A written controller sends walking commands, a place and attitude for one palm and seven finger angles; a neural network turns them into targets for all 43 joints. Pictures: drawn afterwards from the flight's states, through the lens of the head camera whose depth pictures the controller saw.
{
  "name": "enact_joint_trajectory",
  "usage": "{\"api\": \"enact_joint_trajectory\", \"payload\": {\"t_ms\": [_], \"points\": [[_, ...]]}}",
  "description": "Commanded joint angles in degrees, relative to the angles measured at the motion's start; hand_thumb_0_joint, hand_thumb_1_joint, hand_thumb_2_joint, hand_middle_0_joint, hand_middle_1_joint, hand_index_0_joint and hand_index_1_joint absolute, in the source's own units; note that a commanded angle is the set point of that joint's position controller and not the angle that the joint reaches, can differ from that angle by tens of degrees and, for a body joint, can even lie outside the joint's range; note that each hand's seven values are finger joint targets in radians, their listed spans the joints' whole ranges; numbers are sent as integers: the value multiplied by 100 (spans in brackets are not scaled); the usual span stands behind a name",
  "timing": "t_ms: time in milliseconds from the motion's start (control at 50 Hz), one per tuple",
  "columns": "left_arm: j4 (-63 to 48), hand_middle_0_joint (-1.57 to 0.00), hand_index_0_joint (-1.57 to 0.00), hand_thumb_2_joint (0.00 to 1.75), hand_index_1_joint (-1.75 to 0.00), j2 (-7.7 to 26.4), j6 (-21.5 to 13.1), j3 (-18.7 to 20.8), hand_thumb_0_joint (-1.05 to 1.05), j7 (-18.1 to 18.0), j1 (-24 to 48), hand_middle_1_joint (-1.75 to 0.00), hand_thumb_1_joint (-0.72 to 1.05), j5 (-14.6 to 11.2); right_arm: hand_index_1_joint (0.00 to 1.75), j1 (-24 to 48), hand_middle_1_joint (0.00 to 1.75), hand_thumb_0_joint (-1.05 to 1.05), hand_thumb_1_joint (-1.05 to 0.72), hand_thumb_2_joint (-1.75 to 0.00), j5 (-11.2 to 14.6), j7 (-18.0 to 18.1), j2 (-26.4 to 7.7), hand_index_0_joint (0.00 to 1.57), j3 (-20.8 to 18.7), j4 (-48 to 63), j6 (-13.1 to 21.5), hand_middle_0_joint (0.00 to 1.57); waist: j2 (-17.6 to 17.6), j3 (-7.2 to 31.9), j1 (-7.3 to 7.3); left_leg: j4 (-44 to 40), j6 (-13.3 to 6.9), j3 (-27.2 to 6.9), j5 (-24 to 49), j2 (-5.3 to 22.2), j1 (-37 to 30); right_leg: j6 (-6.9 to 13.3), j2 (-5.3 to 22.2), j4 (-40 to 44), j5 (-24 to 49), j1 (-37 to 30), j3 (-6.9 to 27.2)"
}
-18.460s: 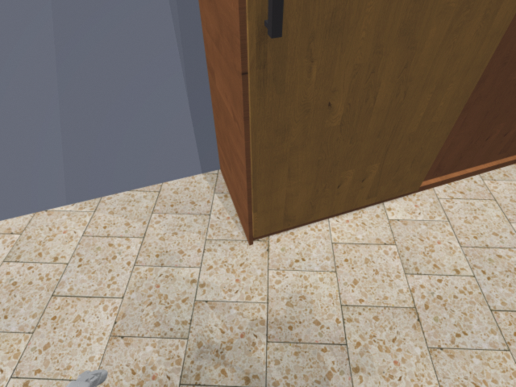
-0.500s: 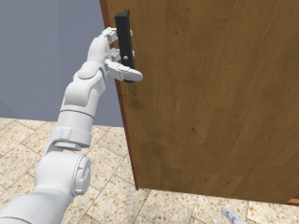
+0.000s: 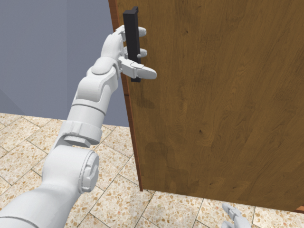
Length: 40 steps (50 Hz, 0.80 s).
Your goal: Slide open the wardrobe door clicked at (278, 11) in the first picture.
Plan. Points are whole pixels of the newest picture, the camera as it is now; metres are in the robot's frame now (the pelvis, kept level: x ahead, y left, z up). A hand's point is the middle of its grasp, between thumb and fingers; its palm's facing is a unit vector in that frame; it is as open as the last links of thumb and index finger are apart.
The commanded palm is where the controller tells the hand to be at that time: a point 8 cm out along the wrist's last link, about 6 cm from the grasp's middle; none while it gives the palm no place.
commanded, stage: slide the fingers in behind the handle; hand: left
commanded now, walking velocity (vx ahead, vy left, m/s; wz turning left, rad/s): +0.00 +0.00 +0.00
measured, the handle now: (135, 46) +0.50 +0.07 +0.27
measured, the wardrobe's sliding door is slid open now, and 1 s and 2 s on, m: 0.00 0.00 0.00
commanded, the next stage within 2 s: grip the handle and tug to test in 0.18 s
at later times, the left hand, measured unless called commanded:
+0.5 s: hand (138, 56) +0.43 +0.05 +0.27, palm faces -0.13 -0.99 -0.03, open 13.1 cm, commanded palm +0.42 +0.10 +0.27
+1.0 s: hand (138, 56) +0.44 +0.05 +0.27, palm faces -0.11 -0.99 -0.03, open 6.2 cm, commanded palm +0.42 +0.10 +0.27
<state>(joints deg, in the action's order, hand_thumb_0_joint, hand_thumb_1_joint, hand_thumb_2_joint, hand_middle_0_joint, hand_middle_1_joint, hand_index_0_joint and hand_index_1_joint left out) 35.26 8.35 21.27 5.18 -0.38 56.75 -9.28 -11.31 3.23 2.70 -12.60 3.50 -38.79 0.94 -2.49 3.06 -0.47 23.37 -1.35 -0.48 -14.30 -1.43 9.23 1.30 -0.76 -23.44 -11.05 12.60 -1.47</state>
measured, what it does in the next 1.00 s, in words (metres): stands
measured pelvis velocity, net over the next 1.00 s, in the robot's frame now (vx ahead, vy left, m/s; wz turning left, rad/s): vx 0.00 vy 0.00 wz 0.00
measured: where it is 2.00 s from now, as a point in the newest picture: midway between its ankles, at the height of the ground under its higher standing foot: outside the picture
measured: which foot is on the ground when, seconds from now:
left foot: down 0.00-1.00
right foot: down 0.00-1.00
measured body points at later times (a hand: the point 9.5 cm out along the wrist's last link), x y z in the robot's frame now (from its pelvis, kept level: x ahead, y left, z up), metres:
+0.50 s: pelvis +0.00 +0.01 +0.00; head -0.02 -0.01 +0.45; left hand +0.43 +0.11 +0.27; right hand +0.14 -0.23 -0.11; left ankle -0.02 +0.11 -0.74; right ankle +0.01 -0.10 -0.74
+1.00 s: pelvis +0.00 +0.00 +0.00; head -0.01 -0.01 +0.45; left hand +0.44 +0.11 +0.27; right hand +0.15 -0.22 -0.11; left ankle -0.02 +0.11 -0.74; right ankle +0.01 -0.10 -0.74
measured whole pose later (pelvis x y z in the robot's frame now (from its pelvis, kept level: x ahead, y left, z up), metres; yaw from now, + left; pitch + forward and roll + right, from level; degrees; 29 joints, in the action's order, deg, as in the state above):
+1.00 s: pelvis +0.00 +0.00 +0.00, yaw +0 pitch +0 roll +0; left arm 32.8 7.5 21.7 4.8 -2.1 55.8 -8.9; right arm -12.9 3.3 2.4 -12.8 2.9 -39.1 0.8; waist -2.5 2.9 -0.4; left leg 23.5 -1.6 -0.2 -14.6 -1.7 9.1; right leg 1.0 -0.5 -23.6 -11.3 12.6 -1.2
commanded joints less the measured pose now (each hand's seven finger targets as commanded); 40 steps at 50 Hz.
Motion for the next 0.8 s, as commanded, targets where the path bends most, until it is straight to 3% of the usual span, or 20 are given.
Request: {"api": "enact_joint_trajectory", "payload": {"t_ms": [0,200,260,300,320,380,460,480,520,680,720,740,780], "points": [[-1319,-30,-30,30,-120,621,-478,90,0,81,3178,-120,-50,-37,30,495,30,0,-90,-90,13,32,-589,20,-227,791,291,20,550,1828,-75,-115,-89,37,1642,68,-457,66,90,88,1730,-792,40],[-1395,-30,-30,30,-120,580,-428,90,0,57,3187,-120,-50,-53,30,437,30,0,-90,-90,11,40,-606,20,-245,773,327,20,634,1802,-80,-135,-81,6,1596,88,-464,61,65,99,1596,-715,11],[-1559,-30,-30,30,-120,462,-448,-24,0,41,3177,-120,-50,-56,30,471,30,0,-90,-90,17,23,-594,20,-243,793,341,20,468,1824,-79,-131,-51,-7,1728,102,-547,79,66,78,1632,-712,-2],[-1564,-31,-31,34,-121,643,-438,145,0,44,3040,-121,-41,-83,30,448,30,0,-90,-90,1,12,-617,20,-253,790,352,20,695,1887,-18,-134,-61,-1,1739,93,-479,76,55,70,1708,-831,2],[-1585,-32,-32,36,-122,715,-453,181,0,47,2873,-122,-36,-57,30,497,30,0,-90,-90,7,20,-647,20,-269,816,326,20,598,1937,31,-168,-51,14,1793,101,-521,80,68,75,1689,-904,-2],[-1702,-33,-33,42,-124,468,-431,-24,0,54,3012,-124,-22,-54,30,507,30,0,-90,-90,23,3,-599,20,-240,813,327,20,516,1754,-50,-152,-48,17,1721,106,-514,77,57,87,1661,-758,-6],[-1451,-35,-35,50,-127,609,-316,92,0,4,3090,-127,-3,-46,30,478,30,0,-90,-90,24,40,-622,20,-245,765,306,20,548,1605,-86,-163,-67,12,1485,107,-432,60,55,160,1402,-611,15],[-1412,-35,-35,52,-127,659,-312,122,0,-4,3160,-127,1,-28,30,433,30,0,-90,-90,3,44,-636,20,-240,738,300,20,662,1654,-105,-189,-62,-2,1459,104,-396,58,62,159,1402,-667,2],[-1471,-36,-36,56,-129,639,-325,125,0,-5,3029,-129,11,-21,30,485,30,0,-90,-90,3,42,-632,20,-259,795,300,20,481,1764,-35,-175,-54,7,1601,104,-499,74,64,126,1464,-705,6],[-1507,-41,-41,72,-134,611,-381,107,0,36,3051,-134,48,-50,30,462,30,0,-90,-90,6,36,-615,20,-242,794,284,20,629,1823,-65,-139,-46,-2,1736,111,-502,81,60,78,1660,-763,-7],[-1625,-42,-42,76,-135,647,-415,112,0,40,3017,-135,57,-44,30,496,30,0,-90,-90,12,28,-631,20,-258,835,277,20,523,1900,-20,-154,-42,6,1786,102,-557,87,66,83,1669,-831,-1],[-1574,-42,-42,78,-136,479,-392,-2,0,53,3005,-136,62,-53,30,524,30,0,-90,-90,16,25,-594,20,-233,831,280,20,435,1773,-63,-135,-47,16,1791,107,-539,87,74,81,1698,-751,2],[-1498,-43,-43,82,-137,586,-365,74,0,44,3069,-137,71,-45,30,460,30,0,-90,-90,13,36,-625,20,-241,788,268,20,697,1716,-102,-148,-57,2,1665,112,-461,68,56,102,1625,-715,-12]]}}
